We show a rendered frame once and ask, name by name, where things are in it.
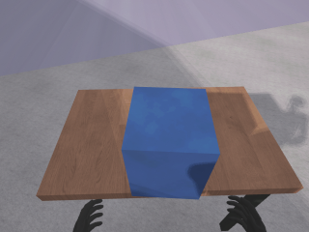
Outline left robot hand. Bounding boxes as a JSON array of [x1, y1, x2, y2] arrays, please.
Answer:
[[72, 199, 103, 232]]

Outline carton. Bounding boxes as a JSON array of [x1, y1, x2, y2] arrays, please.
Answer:
[[121, 86, 220, 200]]

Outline right robot hand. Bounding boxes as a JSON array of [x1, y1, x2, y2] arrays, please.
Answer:
[[226, 195, 267, 232]]

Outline table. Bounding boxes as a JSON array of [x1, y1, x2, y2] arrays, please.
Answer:
[[36, 86, 303, 231]]

